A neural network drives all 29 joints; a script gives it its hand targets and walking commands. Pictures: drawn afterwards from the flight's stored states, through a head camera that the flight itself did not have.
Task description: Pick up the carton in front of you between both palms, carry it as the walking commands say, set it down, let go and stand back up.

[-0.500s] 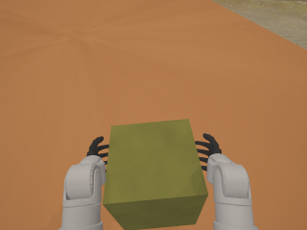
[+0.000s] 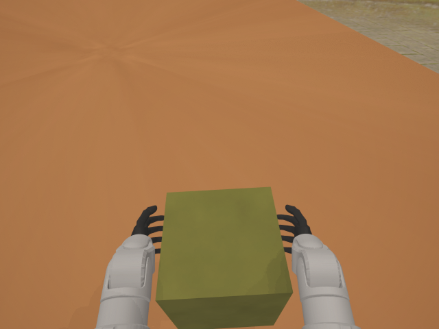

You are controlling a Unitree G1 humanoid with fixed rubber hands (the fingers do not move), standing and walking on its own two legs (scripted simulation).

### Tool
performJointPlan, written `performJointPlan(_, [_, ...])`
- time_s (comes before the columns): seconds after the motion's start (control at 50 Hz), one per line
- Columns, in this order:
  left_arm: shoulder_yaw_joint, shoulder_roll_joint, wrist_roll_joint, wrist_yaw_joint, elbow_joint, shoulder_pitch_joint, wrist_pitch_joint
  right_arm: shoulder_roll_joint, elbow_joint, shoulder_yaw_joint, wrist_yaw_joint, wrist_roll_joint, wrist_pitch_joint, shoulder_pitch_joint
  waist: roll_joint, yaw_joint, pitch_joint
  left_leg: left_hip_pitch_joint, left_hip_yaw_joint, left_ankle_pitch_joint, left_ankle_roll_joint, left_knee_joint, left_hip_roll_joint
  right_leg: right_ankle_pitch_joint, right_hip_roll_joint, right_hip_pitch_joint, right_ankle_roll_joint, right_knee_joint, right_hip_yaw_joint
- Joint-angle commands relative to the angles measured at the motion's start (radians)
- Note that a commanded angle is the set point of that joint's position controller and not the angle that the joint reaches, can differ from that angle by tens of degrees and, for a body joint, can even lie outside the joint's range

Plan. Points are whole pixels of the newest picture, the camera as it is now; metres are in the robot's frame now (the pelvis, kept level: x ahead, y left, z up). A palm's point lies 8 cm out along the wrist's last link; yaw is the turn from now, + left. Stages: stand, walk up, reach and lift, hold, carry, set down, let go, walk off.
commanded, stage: carry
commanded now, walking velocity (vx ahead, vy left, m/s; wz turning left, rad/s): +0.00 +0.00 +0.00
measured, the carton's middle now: (222, 262) +0.30 +0.00 -0.05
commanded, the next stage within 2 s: hold in 0.40 s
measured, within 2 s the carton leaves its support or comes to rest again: neither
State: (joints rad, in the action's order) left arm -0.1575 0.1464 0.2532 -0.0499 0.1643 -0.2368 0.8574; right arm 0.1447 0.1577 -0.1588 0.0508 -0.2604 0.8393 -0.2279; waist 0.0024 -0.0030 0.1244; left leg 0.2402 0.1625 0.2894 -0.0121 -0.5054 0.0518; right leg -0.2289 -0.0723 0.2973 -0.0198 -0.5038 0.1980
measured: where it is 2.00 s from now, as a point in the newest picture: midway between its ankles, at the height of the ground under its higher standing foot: outside the picture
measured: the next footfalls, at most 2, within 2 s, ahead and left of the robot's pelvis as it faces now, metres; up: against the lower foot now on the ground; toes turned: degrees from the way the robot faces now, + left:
none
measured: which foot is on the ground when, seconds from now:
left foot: down 0.00-1.00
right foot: down 0.00-1.00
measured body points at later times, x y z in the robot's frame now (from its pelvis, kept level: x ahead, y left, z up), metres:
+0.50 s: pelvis -0.01 +0.00 +0.01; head -0.04 +0.00 +0.46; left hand +0.29 +0.16 +0.04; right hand +0.29 -0.15 +0.04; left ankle -0.01 +0.11 -0.74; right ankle +0.02 -0.12 -0.74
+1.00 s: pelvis -0.05 -0.02 -0.02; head +0.02 -0.01 +0.42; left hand +0.31 +0.17 -0.03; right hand +0.34 -0.13 -0.03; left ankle -0.01 +0.11 -0.74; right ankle +0.02 -0.11 -0.74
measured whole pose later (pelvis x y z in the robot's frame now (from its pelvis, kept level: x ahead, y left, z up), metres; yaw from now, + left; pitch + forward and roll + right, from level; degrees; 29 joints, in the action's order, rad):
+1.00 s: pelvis -0.05 -0.02 -0.02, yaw +6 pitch +3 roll +0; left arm -0.61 0.22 0.54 0.00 0.62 -0.67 0.42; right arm 0.20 0.61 -0.58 -0.02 -0.52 0.44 -0.66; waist 0.01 0.01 -0.12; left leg 0.47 -0.05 0.27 0.00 -0.69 -0.04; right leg -0.25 0.04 0.49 -0.02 -0.69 -0.04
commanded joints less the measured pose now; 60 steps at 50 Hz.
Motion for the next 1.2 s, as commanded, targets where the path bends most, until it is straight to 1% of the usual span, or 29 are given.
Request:
performJointPlan(0.0, [0.487,0.915,-0.264,0.275,-0.004,-0.502,-0.124,0.935,0.011,0.494,-0.274,0.273,-0.105,-0.496,-0.003,0.001,0.198,-0.017,-0.109,-0.143,-0.01,0.094,0.111,0.145,-0.105,-0.103,-0.001,0.074,-0.118])
performJointPlan(0.08, [0.427,0.925,-0.215,0.281,0.086,-0.539,-0.205,0.941,0.093,0.437,-0.278,0.226,-0.186,-0.54,-0.002,0.001,0.207,-0.017,-0.112,-0.134,-0.012,0.095,0.109,0.133,-0.105,-0.105,-0.004,0.075,-0.12])
performJointPlan(0.16, [0.426,0.947,-0.205,0.286,0.114,-0.552,-0.238,0.961,0.116,0.439,-0.281,0.218,-0.219,-0.558,-0.004,0.001,0.228,-0.025,-0.112,-0.147,-0.013,0.088,0.109,0.149,-0.106,-0.113,-0.005,0.07,-0.12])
performJointPlan(0.2, [0.446,0.955,-0.215,0.285,0.101,-0.541,-0.233,0.968,0.102,0.459,-0.28,0.228,-0.214,-0.548,-0.004,0.001,0.238,-0.03,-0.11,-0.161,-0.012,0.083,0.109,0.164,-0.107,-0.117,-0.005,0.066,-0.119])
performJointPlan(0.26, [0.491,0.96,-0.244,0.281,0.058,-0.51,-0.202,0.972,0.055,0.505,-0.276,0.256,-0.183,-0.521,-0.005,0.001,0.247,-0.035,-0.107,-0.184,-0.009,0.074,0.11,0.188,-0.108,-0.12,-0.002,0.061,-0.118])
performJointPlan(0.32, [0.494,0.942,-0.246,0.277,0.047,-0.479,-0.174,0.953,0.039,0.506,-0.271,0.258,-0.156,-0.493,-0.005,0.001,0.241,-0.031,-0.106,-0.196,-0.008,0.07,0.111,0.201,-0.108,-0.117,0.0,0.058,-0.117])
performJointPlan(0.38, [0.488,0.931,-0.243,0.275,0.042,-0.477,-0.168,0.942,0.033,0.499,-0.27,0.255,-0.15,-0.494,-0.003,0.001,0.224,-0.022,-0.108,-0.19,-0.008,0.073,0.112,0.194,-0.107,-0.108,0.001,0.061,-0.118])
performJointPlan(0.4, [0.455,0.967,-0.235,0.286,0.027,-0.407,-0.163,0.968,0.009,0.481,-0.28,0.246,-0.144,-0.418,0.037,0.007,0.133,-0.097,-0.253,-0.418,-0.013,0.146,-0.12,0.401,0.154,-0.327,-0.014,0.111,-0.27])
performJointPlan(0.42, [0.451,0.936,-0.215,0.28,-0.005,-0.417,-0.176,0.93,-0.036,0.481,-0.279,0.242,-0.154,-0.436,0.027,-0.003,0.179,-0.126,-0.275,-0.466,-0.018,0.143,-0.109,0.476,0.136,-0.365,-0.013,0.099,-0.296])
performJointPlan(0.44, [0.446,0.929,-0.201,0.272,0.01,-0.398,-0.177,0.931,-0.049,0.49,-0.278,0.251,-0.153,-0.454,0.001,-0.001,0.182,-0.207,-0.278,-0.498,-0.021,0.146,-0.113,0.496,0.138,-0.334,0.005,0.104,-0.294])
performJointPlan(0.46, [0.432,0.927,-0.192,0.266,0.02,-0.403,-0.18,0.919,-0.054,0.502,-0.283,0.253,-0.154,-0.479,0.042,-0.016,0.181,-0.223,-0.276,-0.42,-0.017,0.17,-0.114,0.406,0.142,-0.335,0.01,0.111,-0.284])
performJointPlan(0.48, [0.426,0.922,-0.187,0.264,0.029,-0.419,-0.182,0.921,-0.051,0.502,-0.286,0.256,-0.155,-0.5,0.019,-0.016,0.156,-0.243,-0.271,-0.4,-0.014,0.169,-0.12,0.355,0.151,-0.296,0.014,0.123,-0.279])
performJointPlan(0.5, [0.427,0.921,-0.194,0.264,0.04,-0.429,-0.183,0.925,-0.037,0.511,-0.284,0.26,-0.156,-0.504,0.001,-0.017,0.148,-0.247,-0.266,-0.388,-0.01,0.164,-0.123,0.341,0.153,-0.296,0.016,0.131,-0.281])
performJointPlan(0.52, [0.434,0.925,-0.205,0.267,0.037,-0.445,-0.185,0.922,-0.021,0.503,-0.28,0.252,-0.158,-0.498,0.0,-0.007,0.143,-0.226,-0.265,-0.364,-0.008,0.165,-0.124,0.32,0.152,-0.32,0.013,0.136,-0.283])
performJointPlan(0.56, [0.44,0.933,-0.212,0.278,0.05,-0.482,-0.183,0.922,0.003,0.472,-0.279,0.232,-0.159,-0.503,0.005,0.014,0.116,-0.211,-0.265,-0.281,-0.007,0.175,-0.121,0.237,0.153,-0.307,0.007,0.143,-0.281])
performJointPlan(0.6, [0.419,0.93,-0.207,0.293,0.094,-0.567,-0.188,0.921,0.064,0.415,-0.277,0.202,-0.163,-0.547,0.0,0.036,0.066,-0.17,-0.262,-0.179,-0.01,0.174,-0.117,0.146,0.149,-0.285,-0.003,0.149,-0.281])
performJointPlan(0.66, [0.339,0.935,-0.165,0.315,0.221,-0.704,-0.213,0.93,0.2,0.314,-0.29,0.153,-0.184,-0.669,-0.001,0.047,-0.003,-0.098,-0.257,-0.002,-0.018,0.163,-0.111,-0.025,0.147,-0.241,-0.013,0.138,-0.269])
performJointPlan(0.7, [0.248,0.939,-0.11,0.321,0.327,-0.797,-0.243,0.932,0.303,0.23,-0.307,0.111,-0.21,-0.782,0.004,0.045,-0.024,-0.07,-0.252,0.097,-0.024,0.139,-0.11,-0.122,0.141,-0.188,-0.011,0.119,-0.265])
performJointPlan(0.72, [0.193,0.93,-0.078,0.319,0.376,-0.836,-0.26,0.926,0.353,0.186,-0.312,0.088,-0.225,-0.826,0.0,0.04,-0.037,-0.046,-0.251,0.123,-0.028,0.124,-0.111,-0.151,0.138,-0.175,-0.011,0.109,-0.267])
performJointPlan(0.76, [0.076,0.891,-0.004,0.303,0.458,-0.883,-0.292,0.893,0.425,0.096,-0.308,0.039,-0.253,-0.895,0.0,0.022,-0.059,0.003,-0.248,0.147,-0.032,0.097,-0.113,-0.193,0.137,-0.154,-0.011,0.09,-0.27])
performJointPlan(0.8, [-0.038,0.833,0.067,0.274,0.52,-0.892,-0.321,0.836,0.483,0.005,-0.29,-0.019,-0.28,-0.918,-0.004,0.007,-0.079,0.051,-0.243,0.149,-0.035,0.069,-0.118,-0.207,0.139,-0.124,-0.011,0.061,-0.269])
performJointPlan(0.86, [-0.175,0.721,0.158,0.236,0.565,-0.851,-0.366,0.725,0.535,-0.11,-0.261,-0.098,-0.331,-0.888,-0.014,-0.005,-0.072,0.122,-0.229,0.102,-0.035,0.015,-0.129,-0.163,0.146,-0.04,-0.009,0.01,-0.266])
performJointPlan(0.9, [-0.213,0.657,0.182,0.22,0.565,-0.825,-0.407,0.658,0.544,-0.155,-0.246,-0.131,-0.378,-0.857,-0.014,-0.004,-0.04,0.177,-0.223,0.059,-0.028,-0.028,-0.136,-0.105,0.151,0.025,-0.006,-0.036,-0.26])
performJointPlan(0.96, [-0.191,0.64,0.174,0.212,0.552,-0.815,-0.487,0.625,0.534,-0.158,-0.233,-0.148,-0.465,-0.833,-0.012,0.008,0.049,0.259,-0.217,-0.026,-0.013,-0.101,-0.155,-0.004,0.165,0.132,-0.002,-0.111,-0.248])
performJointPlan(1.0, [-0.132,0.674,0.143,0.214,0.538,-0.83,-0.553,0.646,0.523,-0.114,-0.232,-0.13,-0.531,-0.837,-0.01,0.019,0.138,0.306,-0.216,-0.088,-0.003,-0.16,-0.17,0.063,0.175,0.192,0.002,-0.165,-0.245])
performJointPlan(1.06, [-0.008,0.749,0.078,0.22,0.52,-0.87,-0.651,0.706,0.506,0.004,-0.236,-0.074,-0.628,-0.882,-0.006,0.028,0.321,0.382,-0.217,-0.162,0.009,-0.26,-0.185,0.144,0.184,0.253,0.008,-0.259,-0.248])
performJointPlan(1.1, [0.099,0.814,0.03,0.223,0.503,-0.909,-0.7,0.774,0.493,0.11,-0.241,-0.026,-0.677,-0.921,-0.003,0.03,0.485,0.432,-0.216,-0.208,0.019,-0.329,-0.19,0.202,0.188,0.275,0.017,-0.332,-0.249])
performJointPlan(1.14, [0.207,0.869,-0.017,0.223,0.452,-0.951,-0.726,0.825,0.451,0.221,-0.248,0.028,-0.704,-0.962,0.004,0.026,0.699,0.465,-0.211,-0.276,0.025,-0.405,-0.195,0.28,0.193,0.288,0.023,-0.413,-0.248])
performJointPlan(1.18, [0.305,0.895,-0.066,0.22,0.395,-0.97,-0.732,0.849,0.393,0.318,-0.253,0.078,-0.711,-0.99,0.003,0.022,0.907,0.497,-0.211,-0.348,0.03,-0.476,-0.198,0.36,0.201,0.302,0.026,-0.491,-0.247])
